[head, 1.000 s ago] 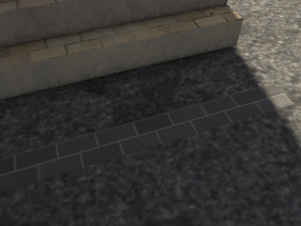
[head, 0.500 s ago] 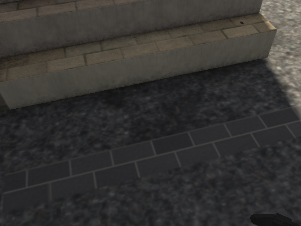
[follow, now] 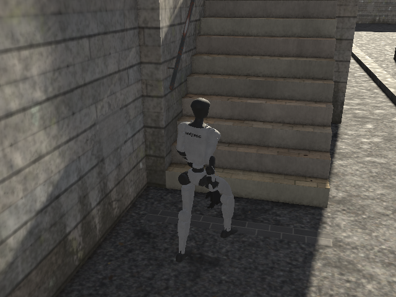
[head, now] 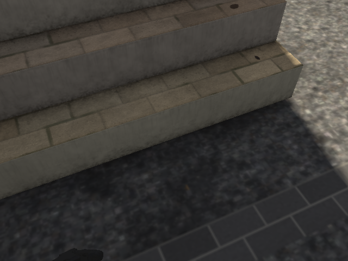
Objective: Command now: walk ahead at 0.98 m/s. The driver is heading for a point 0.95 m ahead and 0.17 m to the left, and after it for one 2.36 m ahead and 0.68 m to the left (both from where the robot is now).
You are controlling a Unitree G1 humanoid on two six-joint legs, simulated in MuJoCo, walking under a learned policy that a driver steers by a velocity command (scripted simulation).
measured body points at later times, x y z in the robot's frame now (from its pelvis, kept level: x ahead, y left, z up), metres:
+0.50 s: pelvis +0.48 +0.00 -0.01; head +0.51 +0.01 +0.44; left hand +0.38 +0.23 -0.15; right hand +0.72 -0.19 -0.11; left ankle +0.70 +0.13 -0.68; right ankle +0.30 -0.07 -0.73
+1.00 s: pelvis +0.87 +0.10 +0.02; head +0.91 +0.13 +0.46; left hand +0.86 +0.39 -0.09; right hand +1.16 -0.05 -0.08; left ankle +0.75 +0.13 -0.53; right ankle +0.91 -0.04 -0.72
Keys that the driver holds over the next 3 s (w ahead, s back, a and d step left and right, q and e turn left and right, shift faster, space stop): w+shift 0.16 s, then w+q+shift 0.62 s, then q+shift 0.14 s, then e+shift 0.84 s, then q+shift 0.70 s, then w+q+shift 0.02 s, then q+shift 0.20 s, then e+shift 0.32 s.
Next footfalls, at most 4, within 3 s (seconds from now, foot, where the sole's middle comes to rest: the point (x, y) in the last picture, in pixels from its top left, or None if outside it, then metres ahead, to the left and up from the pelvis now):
0.12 right None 0.34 -0.07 -0.77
0.58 left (146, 198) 0.75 0.09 -0.77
0.94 right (172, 159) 0.94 -0.02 -0.77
1.16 left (86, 118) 1.02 0.33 -0.55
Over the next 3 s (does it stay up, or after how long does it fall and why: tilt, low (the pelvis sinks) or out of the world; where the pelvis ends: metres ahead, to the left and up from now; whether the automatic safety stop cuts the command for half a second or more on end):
stays up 1.28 0.16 0.43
